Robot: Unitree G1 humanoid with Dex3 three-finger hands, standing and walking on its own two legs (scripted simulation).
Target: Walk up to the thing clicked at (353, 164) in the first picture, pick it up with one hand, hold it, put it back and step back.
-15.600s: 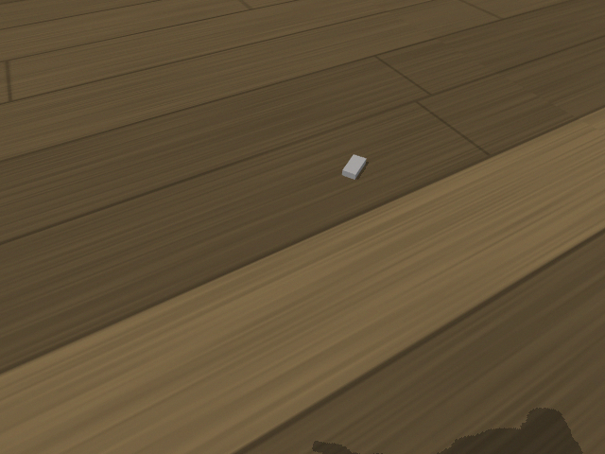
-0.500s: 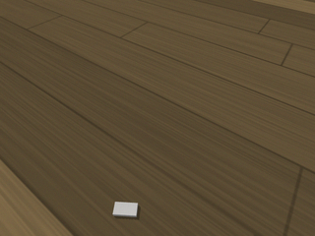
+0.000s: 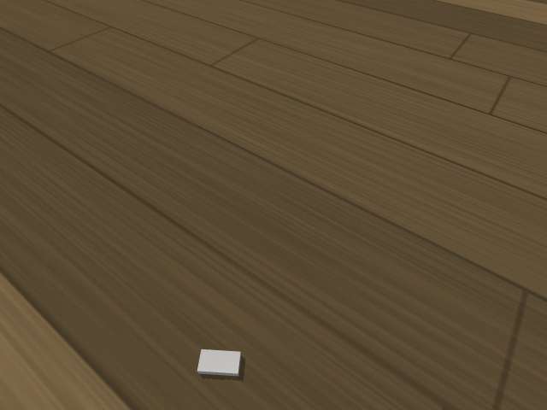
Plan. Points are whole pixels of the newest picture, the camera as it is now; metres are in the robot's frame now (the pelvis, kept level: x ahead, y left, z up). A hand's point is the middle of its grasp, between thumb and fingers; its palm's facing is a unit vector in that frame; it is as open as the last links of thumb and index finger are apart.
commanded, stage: stand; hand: left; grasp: from above
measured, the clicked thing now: (219, 362) +0.40 +0.21 -0.77
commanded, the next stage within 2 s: rise first in 0.72 s
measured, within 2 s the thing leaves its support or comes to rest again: neither
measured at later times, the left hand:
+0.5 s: hand out of the picture +0.07 +0.25 -0.16, palm faces -0.04 -0.94 -0.34, open 7.3 cm
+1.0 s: hand out of the picture +0.13 +0.25 -0.17, palm faces +0.01 -0.95 -0.33, open 7.8 cm
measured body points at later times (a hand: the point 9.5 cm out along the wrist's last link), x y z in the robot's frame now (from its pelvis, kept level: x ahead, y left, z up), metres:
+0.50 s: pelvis +0.00 +0.00 +0.00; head +0.02 +0.00 +0.45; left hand +0.07 +0.30 -0.13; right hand +0.07 -0.30 -0.13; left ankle +0.00 +0.12 -0.75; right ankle -0.02 -0.13 -0.75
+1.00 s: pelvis -0.01 +0.00 -0.01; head +0.05 +0.00 +0.43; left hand +0.13 +0.30 -0.14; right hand +0.10 -0.28 -0.14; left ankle +0.00 +0.12 -0.75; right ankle -0.02 -0.13 -0.75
